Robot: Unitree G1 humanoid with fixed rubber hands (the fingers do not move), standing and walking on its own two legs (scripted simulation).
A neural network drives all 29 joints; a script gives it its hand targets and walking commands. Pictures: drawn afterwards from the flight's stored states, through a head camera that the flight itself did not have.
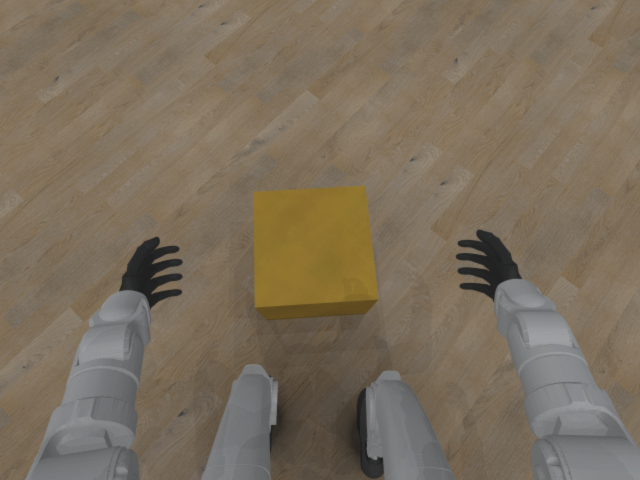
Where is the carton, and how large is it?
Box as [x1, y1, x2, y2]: [253, 186, 378, 319]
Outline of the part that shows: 364,186 253,192 255,307 266,319 365,313 378,299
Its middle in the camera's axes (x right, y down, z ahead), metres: -0.02 +0.06 +1.02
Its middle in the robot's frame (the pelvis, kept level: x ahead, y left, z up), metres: +0.52 +0.03 -0.57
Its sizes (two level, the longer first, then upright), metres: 0.285 0.278 0.233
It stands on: the floor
